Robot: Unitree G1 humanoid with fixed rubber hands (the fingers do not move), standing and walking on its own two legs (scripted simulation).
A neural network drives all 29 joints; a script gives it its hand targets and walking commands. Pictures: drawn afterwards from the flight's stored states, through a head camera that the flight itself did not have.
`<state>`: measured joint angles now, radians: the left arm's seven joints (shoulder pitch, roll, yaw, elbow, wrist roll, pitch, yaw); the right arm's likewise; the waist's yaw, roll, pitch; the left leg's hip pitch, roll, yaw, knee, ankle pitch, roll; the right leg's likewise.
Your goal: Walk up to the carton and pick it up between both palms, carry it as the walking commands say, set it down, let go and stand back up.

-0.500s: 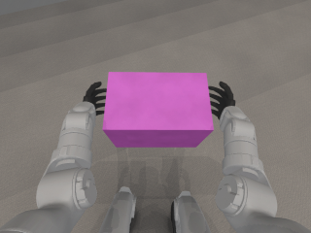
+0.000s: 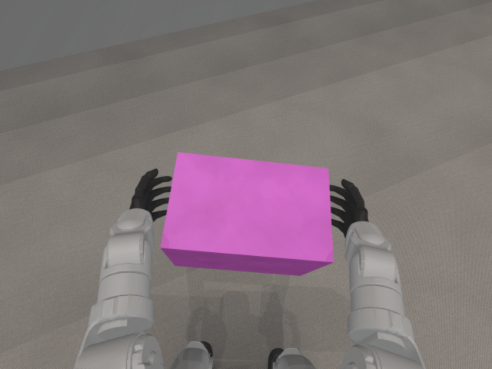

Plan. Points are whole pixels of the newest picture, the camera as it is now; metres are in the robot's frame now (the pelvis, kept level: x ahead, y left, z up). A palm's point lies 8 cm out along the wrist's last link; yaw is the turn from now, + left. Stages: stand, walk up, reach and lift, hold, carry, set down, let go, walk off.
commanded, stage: reach and lift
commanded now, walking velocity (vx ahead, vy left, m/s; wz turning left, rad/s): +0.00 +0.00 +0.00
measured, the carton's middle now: (245, 220) +0.38 +0.01 -0.09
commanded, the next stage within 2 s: hold in 1.60 s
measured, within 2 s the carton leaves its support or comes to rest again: neither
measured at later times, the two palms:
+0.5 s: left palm (130, 200) +0.34 +0.19 +0.05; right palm (372, 211) +0.34 -0.17 +0.05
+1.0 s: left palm (109, 209) +0.30 +0.20 +0.10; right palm (385, 216) +0.31 -0.17 +0.10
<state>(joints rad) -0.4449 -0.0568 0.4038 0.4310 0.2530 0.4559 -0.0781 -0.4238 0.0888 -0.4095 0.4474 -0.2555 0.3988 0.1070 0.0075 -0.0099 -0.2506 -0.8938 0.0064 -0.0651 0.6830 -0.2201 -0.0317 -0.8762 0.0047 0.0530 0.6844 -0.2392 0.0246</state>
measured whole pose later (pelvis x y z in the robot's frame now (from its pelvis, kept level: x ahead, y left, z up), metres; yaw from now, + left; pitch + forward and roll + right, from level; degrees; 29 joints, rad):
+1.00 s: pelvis +0.02 +0.00 +0.04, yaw +0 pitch +0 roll +0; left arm -0.26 -0.06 0.36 0.29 0.26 0.72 -0.10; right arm -0.27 0.12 -0.29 0.31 -0.26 0.70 0.07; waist 0.01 0.00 -0.16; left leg -0.18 0.02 -0.06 0.34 -0.15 -0.03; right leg -0.17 0.00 0.05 0.34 -0.17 0.01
